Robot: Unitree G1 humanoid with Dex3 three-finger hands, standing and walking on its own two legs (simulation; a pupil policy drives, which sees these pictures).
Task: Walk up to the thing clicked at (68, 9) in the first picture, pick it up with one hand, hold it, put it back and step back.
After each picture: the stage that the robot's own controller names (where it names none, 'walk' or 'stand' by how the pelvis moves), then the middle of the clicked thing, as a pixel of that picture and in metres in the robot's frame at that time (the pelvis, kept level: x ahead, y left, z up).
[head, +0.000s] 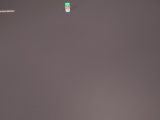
stand; (67, 7) +2.14 +0.24 -0.72
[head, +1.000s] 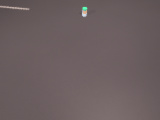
walk; (84, 11) +1.99 +0.10 -0.70
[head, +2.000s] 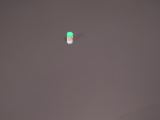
walk; (69, 37) +1.33 +0.17 -0.69
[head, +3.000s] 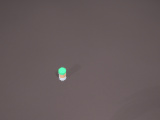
walk; (62, 74) +0.83 +0.19 -0.70
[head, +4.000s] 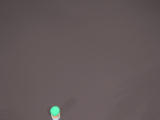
walk; (55, 113) +0.52 +0.17 -0.70
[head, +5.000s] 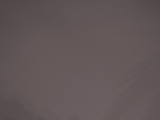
stand; out of the picture +0.33 +0.18 -0.70
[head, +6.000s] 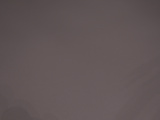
stand; out of the picture +0.32 +0.17 -0.72
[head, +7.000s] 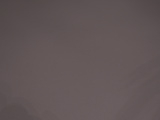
stand; out of the picture +0.32 +0.17 -0.73
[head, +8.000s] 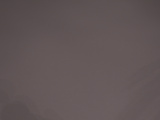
stand; out of the picture +0.31 +0.17 -0.73
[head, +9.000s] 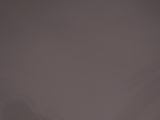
stand; out of the picture +0.31 +0.16 -0.73
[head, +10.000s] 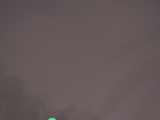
go down; out of the picture +0.33 +0.17 -0.69
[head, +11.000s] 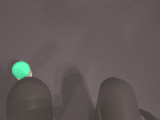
go down; (22, 72) +0.37 +0.23 -0.29
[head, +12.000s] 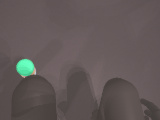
close in; (27, 69) +0.38 +0.23 -0.29
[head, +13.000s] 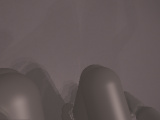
close in; out of the picture +0.35 +0.26 -0.21
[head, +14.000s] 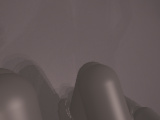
close; out of the picture +0.36 +0.27 -0.21
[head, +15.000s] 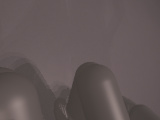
lift; out of the picture +0.35 +0.27 -0.22
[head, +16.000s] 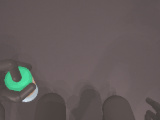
lift; (23, 85) +0.31 +0.20 -0.03
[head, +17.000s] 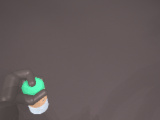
hold; (36, 96) +0.30 +0.17 -0.02
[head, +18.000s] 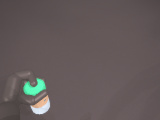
hold; (37, 96) +0.31 +0.17 -0.02
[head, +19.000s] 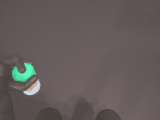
crouch; (27, 79) +0.36 +0.19 -0.08
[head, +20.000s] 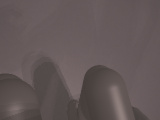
lower; out of the picture +0.36 +0.27 -0.22
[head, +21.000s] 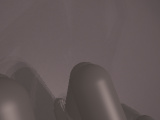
lower; out of the picture +0.37 +0.29 -0.22
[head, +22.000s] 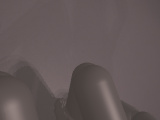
lower; out of the picture +0.37 +0.29 -0.22
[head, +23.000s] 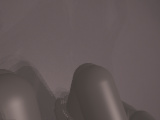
lower; out of the picture +0.36 +0.29 -0.22
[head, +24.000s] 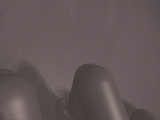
lower; out of the picture +0.36 +0.29 -0.22
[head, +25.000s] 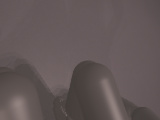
withdraw; out of the picture +0.35 +0.27 -0.22
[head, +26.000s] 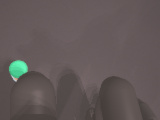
walk; (19, 72) +0.37 +0.24 -0.28
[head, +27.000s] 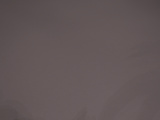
stand; out of the picture +0.30 +0.17 -0.64
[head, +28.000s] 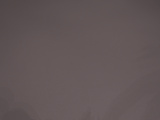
stand; out of the picture +0.32 +0.20 -0.66
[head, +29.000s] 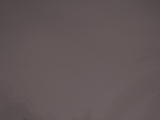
stand; out of the picture +0.32 +0.19 -0.67
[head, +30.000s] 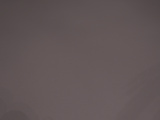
walk; out of the picture +0.33 +0.18 -0.72
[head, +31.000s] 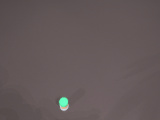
walk; (63, 104) +0.48 +0.13 -0.71
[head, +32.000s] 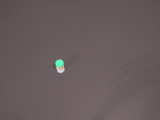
walk; (60, 66) +0.78 +0.22 -0.69
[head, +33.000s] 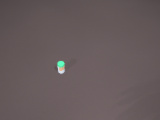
stand; (61, 67) +0.99 +0.20 -0.71
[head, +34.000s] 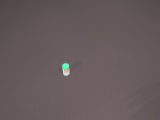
stand; (65, 69) +0.98 +0.17 -0.72
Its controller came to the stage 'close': yes
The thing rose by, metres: 0.69
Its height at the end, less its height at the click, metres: +0.00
